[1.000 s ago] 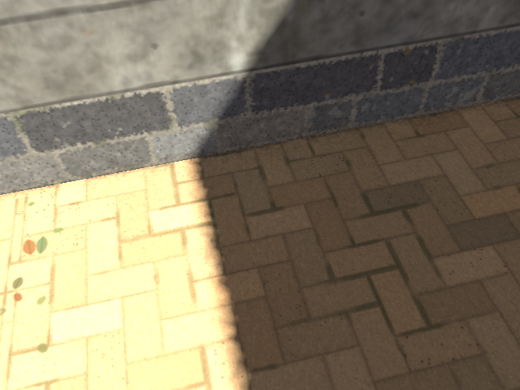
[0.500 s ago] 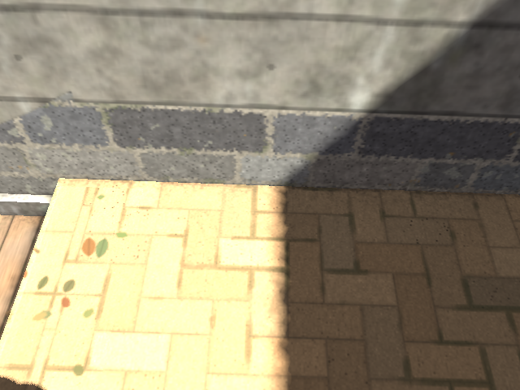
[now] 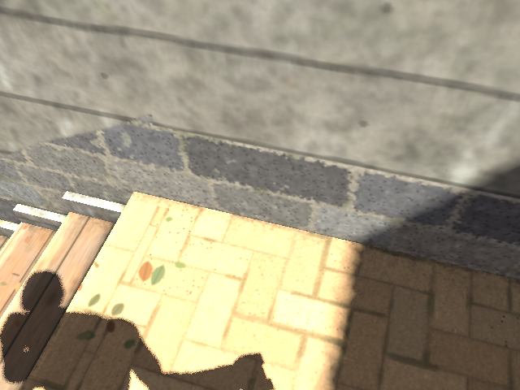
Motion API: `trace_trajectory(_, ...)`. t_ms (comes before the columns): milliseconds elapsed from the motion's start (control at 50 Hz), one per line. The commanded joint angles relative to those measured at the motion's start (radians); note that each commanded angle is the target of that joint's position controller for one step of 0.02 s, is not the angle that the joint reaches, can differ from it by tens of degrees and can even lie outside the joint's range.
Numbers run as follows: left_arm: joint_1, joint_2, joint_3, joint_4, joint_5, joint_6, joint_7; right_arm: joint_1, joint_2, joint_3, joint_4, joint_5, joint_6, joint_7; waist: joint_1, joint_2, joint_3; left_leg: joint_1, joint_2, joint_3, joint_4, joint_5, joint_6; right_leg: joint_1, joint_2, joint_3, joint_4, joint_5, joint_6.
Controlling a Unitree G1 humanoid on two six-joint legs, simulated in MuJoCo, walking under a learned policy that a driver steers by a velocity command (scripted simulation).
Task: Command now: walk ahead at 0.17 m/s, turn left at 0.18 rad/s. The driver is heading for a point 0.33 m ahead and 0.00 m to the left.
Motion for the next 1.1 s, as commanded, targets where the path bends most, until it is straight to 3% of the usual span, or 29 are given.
trace_trajectory(20,-0.034,0.188,0.049,-0.046,-0.023,-0.003,0.009,0.108,-0.05,-0.008,-0.028,0.0,-0.006,0.002,-0.023,-0.161,-0.222,0.193,0.003,0.04,-0.182,0.126,0.011,0.093,-0.237,0.194,-0.156,0.096,-0.198)
trace_trajectory(60,-0.042,0.221,0.055,-0.042,-0.039,0.011,0.009,0.085,-0.065,-0.012,-0.033,-0.003,-0.01,0.011,-0.027,-0.177,-0.165,0.251,-0.021,0.083,-0.283,0.178,0.046,0.018,-0.234,0.233,-0.208,-0.326,-0.174)
trace_trajectory(100,-0.04,0.195,0.044,-0.033,-0.038,0.014,0.009,0.077,-0.066,-0.013,-0.036,-0.013,-0.022,0.015,-0.042,-0.167,-0.112,0.311,-0.023,0.086,-0.354,0.135,0.089,-0.051,-0.216,0.243,-0.208,-0.49,-0.126)
trace_trajectory(120,-0.05,0.171,0.033,-0.036,-0.033,0.011,0.007,0.077,-0.071,-0.01,-0.043,-0.019,-0.03,0.011,-0.06,-0.127,-0.095,0.357,0.004,0.047,-0.41,0.106,0.125,-0.099,-0.201,0.233,-0.168,-0.515,-0.096)
trace_trajectory(140,-0.07,0.12,0.017,-0.051,-0.029,0.001,0.003,0.107,-0.118,-0.02,-0.042,-0.027,-0.037,0.005,-0.068,-0.022,-0.088,0.397,0.107,-0.099,-0.483,-0.001,0.181,-0.183,-0.14,0.156,-0.042,-0.476,-0.048)
trace_trajectory(160,-0.099,0.09,0.01,-0.074,-0.028,-0.018,0.001,0.158,-0.176,-0.039,-0.025,-0.025,-0.04,0.008,-0.074,0.157,-0.06,0.389,0.213,-0.314,-0.619,-0.237,0.259,-0.277,-0.009,-0.025,0.183,-0.387,0.013)
trace_trajectory(180,-0.141,0.142,0.022,-0.092,-0.033,-0.035,-0.002,0.192,-0.2,-0.047,-0.02,-0.018,-0.052,0.013,-0.117,0.212,0.008,0.396,0.317,-0.505,-0.735,-0.274,0.331,-0.382,-0.008,0.0,0.341,-0.385,0.016)
trace_trajectory(200,-0.124,0.181,0.04,-0.089,-0.042,-0.043,-0.004,0.178,-0.172,-0.037,-0.02,-0.023,-0.067,0.009,-0.092,0.181,0.035,0.408,0.329,-0.502,-0.719,-0.134,0.34,-0.439,-0.045,0.049,0.454,-0.386,0.016)
trace_trajectory(220,-0.077,0.184,0.044,-0.068,-0.038,-0.045,-0.006,0.145,-0.14,-0.028,-0.028,-0.018,-0.076,0.008,-0.063,0.159,0.017,0.437,0.3,-0.428,-0.686,0.047,0.32,-0.446,-0.061,0.055,0.497,-0.363,0.019)
trace_trajectory(260,-0.054,0.157,0.039,-0.048,-0.019,-0.048,-0.017,0.099,-0.13,-0.023,-0.039,-0.006,-0.078,0.001,-0.039,0.109,-0.019,0.458,0.262,-0.28,-0.649,0.473,0.281,-0.398,-0.087,0.043,0.462,-0.281,0.036)
trace_trajectory(280,-0.056,0.133,0.03,-0.041,-0.016,-0.045,-0.023,0.071,-0.131,-0.023,-0.045,-0.009,-0.072,0.0,-0.033,0.096,-0.044,0.423,0.224,-0.196,-0.633,0.611,0.261,-0.313,-0.076,0.015,0.412,-0.242,0.05)
trace_trajectory(320,-0.073,0.093,0.012,-0.04,-0.015,-0.034,-0.034,0.055,-0.139,-0.025,-0.047,-0.011,-0.056,0.0,-0.038,0.103,-0.084,0.356,0.165,-0.088,-0.612,0.699,0.239,-0.147,-0.047,-0.025,0.294,-0.163,0.072)
trace_trajectory(380,-0.095,0.122,0.014,-0.06,-0.03,-0.016,-0.037,0.074,-0.153,-0.029,-0.034,-0.006,-0.041,0.006,-0.045,0.13,-0.092,0.343,0.182,-0.098,-0.588,0.664,0.242,-0.047,-0.03,-0.016,0.168,-0.076,0.073)
trace_trajectory(400,-0.074,0.14,0.017,-0.058,-0.019,-0.012,-0.038,0.049,-0.163,-0.032,-0.034,-0.005,-0.043,0.009,-0.023,0.126,-0.094,0.325,0.176,-0.094,-0.56,0.63,0.228,0.013,-0.027,-0.005,0.098,-0.021,0.062)
trace_trajectory(440,-0.033,0.166,0.028,-0.043,-0.004,-0.008,-0.028,0.06,-0.127,-0.019,-0.023,-0.006,-0.05,0.015,-0.001,0.089,-0.121,0.308,0.129,-0.091,-0.503,0.497,0.175,0.152,-0.021,0.003,-0.041,0.115,0.039)
trace_trajectory(460,-0.017,0.212,0.034,-0.053,0.005,-0.008,-0.015,0.094,-0.088,-0.005,-0.01,-0.027,-0.059,0.016,-0.005,0.033,-0.156,0.266,0.08,-0.061,-0.442,0.389,0.119,0.266,-0.119,0.1,-0.044,0.372,0.012)
trace_trajectory(480,0.001,0.266,0.038,-0.054,0.023,0.013,0.011,0.143,-0.042,0.009,0.001,-0.051,-0.081,0.018,-0.037,-0.104,-0.182,0.158,0.005,-0.009,-0.365,0.166,0.05,0.385,-0.222,0.194,0.017,0.648,-0.062)
trace_trajectory(500,-0.001,0.221,0.03,-0.035,0.013,0.038,0.025,0.178,-0.02,0.022,0.003,-0.046,-0.084,0.012,-0.051,-0.213,-0.235,0.146,0.019,0.005,-0.319,0.037,-0.002,0.389,-0.294,0.295,-0.003,0.578,-0.177)
trace_trajectory(520,-0.026,0.184,0.022,-0.043,0.0,0.053,0.031,0.131,-0.067,0.015,0.013,-0.033,-0.081,0.008,-0.028,-0.181,-0.208,0.141,0.027,-0.001,-0.299,-0.016,-0.023,0.361,-0.283,0.333,-0.039,0.454,-0.195)
trace_trajectory(560,-0.056,0.181,0.018,-0.041,0.006,0.064,0.034,0.094,-0.089,0.01,0.031,-0.022,-0.067,0.003,-0.026,-0.169,-0.183,0.135,0.033,-0.008,-0.308,-0.006,-0.022,0.329,-0.252,0.313,-0.064,0.297,-0.164)
trace_trajectory(620,-0.141,0.165,0.013,-0.051,-0.004,0.067,0.036,0.088,-0.103,0.017,0.056,-0.036,-0.057,0.004,-0.058,-0.123,-0.133,0.282,0.048,-0.008,-0.489,0.258,0.008,0.172,-0.163,0.19,-0.06,0.098,-0.072)
trace_trajectory(660,-0.132,0.153,0.004,-0.045,0.003,0.074,0.029,0.024,-0.122,0.021,0.069,-0.033,-0.06,0.013,-0.012,-0.023,-0.106,0.272,0.05,-0.007,-0.484,0.369,0.035,0.208,-0.102,0.132,-0.027,0.162,-0.032)
trace_trajectory(700,-0.089,0.18,0.01,-0.011,-0.002,0.073,0.028,0.02,-0.121,0.021,0.091,-0.032,-0.067,0.016,-0.01,-0.03,-0.148,0.305,0.053,-0.006,-0.493,0.426,0.028,0.278,-0.104,0.131,0.003,0.369,-0.042)
trace_trajectory(740,-0.078,0.176,0.01,0.01,-0.009,0.08,0.032,0.025,-0.114,0.024,0.122,-0.028,-0.068,0.017,-0.01,-0.033,-0.162,0.318,0.051,0.0,-0.503,0.44,0.018,0.316,-0.11,0.136,0.017,0.469,-0.055)
trace_trajectory(880,-0.1,0.167,0.013,0.069,-0.006,0.099,0.035,-0.006,-0.108,0.027,0.204,-0.025,-0.042,0.007,-0.011,-0.048,-0.088,0.319,0.041,0.024,-0.545,0.297,0.023,0.25,-0.093,0.142,-0.054,0.187,-0.046)
trace_trajectory(1100,-0.069,0.175,0.018,0.144,-0.005,0.102,0.053,0.001,-0.104,0.032,0.309,-0.018,-0.056,0.007,-0.001,-0.04,-0.059,0.27,0.036,0.041,-0.555,0.237,0.038,0.216,-0.076,0.134,-0.087,-0.026,-0.026)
